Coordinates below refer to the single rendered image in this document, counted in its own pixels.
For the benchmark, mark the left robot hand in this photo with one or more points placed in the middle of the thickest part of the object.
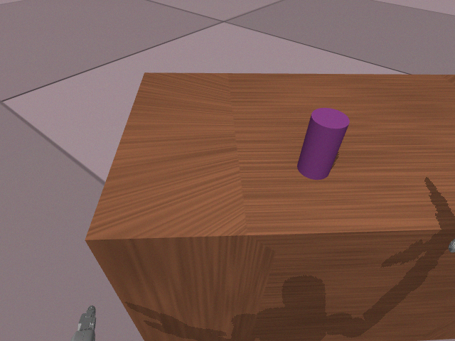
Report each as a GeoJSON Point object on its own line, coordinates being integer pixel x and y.
{"type": "Point", "coordinates": [86, 326]}

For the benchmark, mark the can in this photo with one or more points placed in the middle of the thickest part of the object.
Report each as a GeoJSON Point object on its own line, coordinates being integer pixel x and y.
{"type": "Point", "coordinates": [323, 138]}

